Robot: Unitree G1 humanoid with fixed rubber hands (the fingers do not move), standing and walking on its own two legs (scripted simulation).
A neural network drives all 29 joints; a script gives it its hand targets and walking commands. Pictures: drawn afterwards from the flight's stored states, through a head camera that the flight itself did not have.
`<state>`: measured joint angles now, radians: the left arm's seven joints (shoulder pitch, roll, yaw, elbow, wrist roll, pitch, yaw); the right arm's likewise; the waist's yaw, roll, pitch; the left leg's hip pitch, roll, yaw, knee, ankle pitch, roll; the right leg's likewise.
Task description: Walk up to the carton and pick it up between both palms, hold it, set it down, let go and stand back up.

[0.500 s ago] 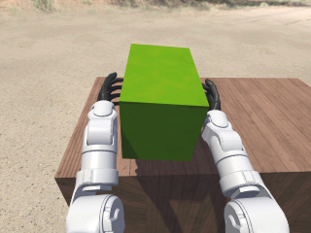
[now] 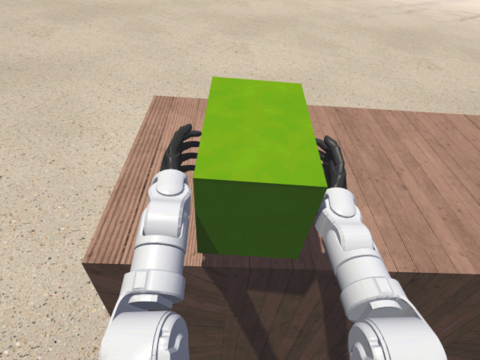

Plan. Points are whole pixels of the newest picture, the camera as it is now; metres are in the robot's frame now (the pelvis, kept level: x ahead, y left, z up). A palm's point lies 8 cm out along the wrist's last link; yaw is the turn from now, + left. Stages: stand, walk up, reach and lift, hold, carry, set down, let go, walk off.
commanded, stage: set down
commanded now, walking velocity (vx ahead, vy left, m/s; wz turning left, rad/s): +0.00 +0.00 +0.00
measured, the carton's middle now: (252, 162) +0.44 +0.00 +0.14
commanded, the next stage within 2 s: none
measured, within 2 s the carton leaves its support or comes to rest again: rests again in 1.98 s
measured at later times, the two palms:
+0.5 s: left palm (184, 180) +0.41 +0.12 +0.12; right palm (330, 193) +0.39 -0.14 +0.11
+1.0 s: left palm (188, 190) +0.42 +0.12 +0.08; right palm (328, 199) +0.40 -0.14 +0.09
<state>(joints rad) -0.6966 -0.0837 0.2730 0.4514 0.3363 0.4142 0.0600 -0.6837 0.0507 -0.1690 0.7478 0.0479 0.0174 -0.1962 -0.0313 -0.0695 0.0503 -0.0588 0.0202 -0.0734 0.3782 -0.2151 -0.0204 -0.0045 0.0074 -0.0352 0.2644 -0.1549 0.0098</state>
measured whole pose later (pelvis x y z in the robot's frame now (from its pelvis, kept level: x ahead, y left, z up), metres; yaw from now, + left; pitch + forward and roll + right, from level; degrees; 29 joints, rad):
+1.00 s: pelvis +0.01 +0.00 +0.00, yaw -2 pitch +3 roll -1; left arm -0.77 -0.11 0.44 0.84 0.34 0.13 0.07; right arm -0.74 0.12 -0.51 0.92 -0.29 -0.11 -0.11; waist 0.02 -0.03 -0.03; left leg -0.20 0.03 -0.01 0.33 -0.19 -0.02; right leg -0.18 0.01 -0.02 0.26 -0.14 0.00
